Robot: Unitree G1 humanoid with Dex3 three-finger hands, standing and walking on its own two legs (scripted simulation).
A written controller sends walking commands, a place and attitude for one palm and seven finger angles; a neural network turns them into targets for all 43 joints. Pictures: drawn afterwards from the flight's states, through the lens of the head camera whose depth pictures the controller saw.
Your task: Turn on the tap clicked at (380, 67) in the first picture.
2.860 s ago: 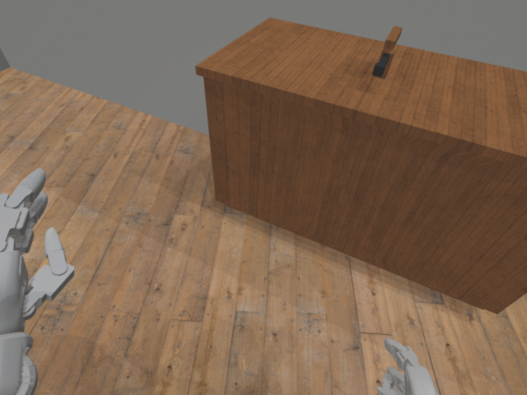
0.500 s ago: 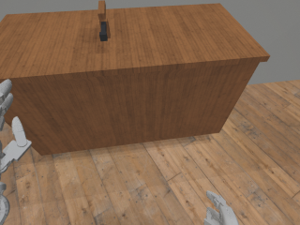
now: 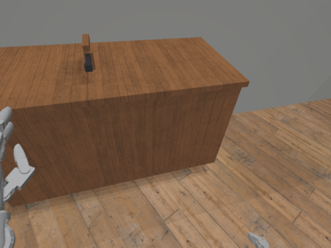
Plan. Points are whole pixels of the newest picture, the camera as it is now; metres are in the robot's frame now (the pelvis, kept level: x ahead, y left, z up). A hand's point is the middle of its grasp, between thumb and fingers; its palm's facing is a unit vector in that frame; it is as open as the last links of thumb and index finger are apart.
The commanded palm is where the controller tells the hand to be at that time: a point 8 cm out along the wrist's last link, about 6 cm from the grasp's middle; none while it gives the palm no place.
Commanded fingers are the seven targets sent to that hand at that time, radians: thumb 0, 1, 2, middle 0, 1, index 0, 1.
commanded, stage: take the last steps up to it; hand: left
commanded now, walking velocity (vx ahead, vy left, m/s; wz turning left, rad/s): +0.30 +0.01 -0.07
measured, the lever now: (88, 67) +0.76 +0.35 +0.07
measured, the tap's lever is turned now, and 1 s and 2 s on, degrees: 0 0 0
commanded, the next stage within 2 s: come to a stop and stand still in 1.34 s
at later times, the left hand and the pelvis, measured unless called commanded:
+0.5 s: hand (86, 141) +0.29 +0.19 +0.16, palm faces +0.37 -0.81 -0.44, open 7.4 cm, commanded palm +0.23 +0.23 +0.18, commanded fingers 0.00 0.90 0.90 -0.20 -0.30 -0.20 -0.30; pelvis +0.07 -0.04 +0.00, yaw -1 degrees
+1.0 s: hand (107, 100) +0.41 +0.18 +0.18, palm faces +0.42 -0.77 -0.48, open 7.4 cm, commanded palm +0.36 +0.22 +0.18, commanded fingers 0.00 0.90 0.90 -0.20 -0.30 -0.20 -0.30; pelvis +0.20 -0.06 -0.02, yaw -1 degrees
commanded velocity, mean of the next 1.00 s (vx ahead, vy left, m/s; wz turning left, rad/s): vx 0.29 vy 0.06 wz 0.00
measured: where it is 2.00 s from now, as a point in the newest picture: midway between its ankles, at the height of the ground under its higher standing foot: outside the picture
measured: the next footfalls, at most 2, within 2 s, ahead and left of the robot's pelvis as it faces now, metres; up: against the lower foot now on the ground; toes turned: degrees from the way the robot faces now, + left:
right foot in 0.14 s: +0.06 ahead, -0.13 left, +0.00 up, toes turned -9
left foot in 0.62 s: +0.21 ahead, +0.10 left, +0.00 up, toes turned +7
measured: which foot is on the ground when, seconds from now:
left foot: down 0.00-0.16, up 0.18-0.60, down 0.62-0.96, up 0.98-1.00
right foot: up 0.00-0.12, down 0.14-0.62, up 0.64-0.94, down 0.96-1.00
